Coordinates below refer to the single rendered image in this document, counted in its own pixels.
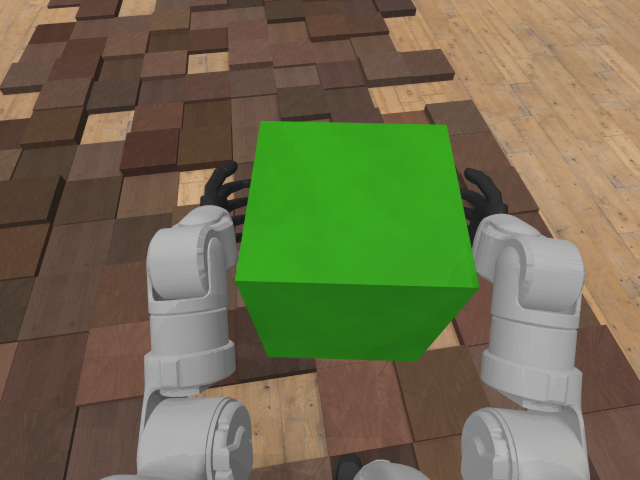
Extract robot right hand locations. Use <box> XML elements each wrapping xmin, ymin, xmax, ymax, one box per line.
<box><xmin>460</xmin><ymin>168</ymin><xmax>508</xmax><ymax>248</ymax></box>

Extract right robot shin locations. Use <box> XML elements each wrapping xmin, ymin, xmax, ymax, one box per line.
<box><xmin>353</xmin><ymin>460</ymin><xmax>391</xmax><ymax>480</ymax></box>

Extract carton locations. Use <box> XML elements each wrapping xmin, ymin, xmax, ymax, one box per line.
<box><xmin>235</xmin><ymin>121</ymin><xmax>480</xmax><ymax>362</ymax></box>

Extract right robot foot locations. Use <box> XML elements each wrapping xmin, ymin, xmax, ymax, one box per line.
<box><xmin>336</xmin><ymin>453</ymin><xmax>362</xmax><ymax>480</ymax></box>

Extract robot right forearm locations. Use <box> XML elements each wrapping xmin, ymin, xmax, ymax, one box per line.
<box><xmin>472</xmin><ymin>214</ymin><xmax>590</xmax><ymax>480</ymax></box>

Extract right robot upper arm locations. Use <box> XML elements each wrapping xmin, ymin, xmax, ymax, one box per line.
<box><xmin>461</xmin><ymin>407</ymin><xmax>589</xmax><ymax>480</ymax></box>

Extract left robot upper arm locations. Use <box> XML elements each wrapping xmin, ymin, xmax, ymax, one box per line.
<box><xmin>100</xmin><ymin>397</ymin><xmax>253</xmax><ymax>480</ymax></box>

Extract robot left hand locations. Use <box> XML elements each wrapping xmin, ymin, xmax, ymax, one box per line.
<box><xmin>200</xmin><ymin>161</ymin><xmax>251</xmax><ymax>243</ymax></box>

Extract robot left forearm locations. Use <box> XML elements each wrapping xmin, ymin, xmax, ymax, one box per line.
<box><xmin>137</xmin><ymin>205</ymin><xmax>239</xmax><ymax>472</ymax></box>

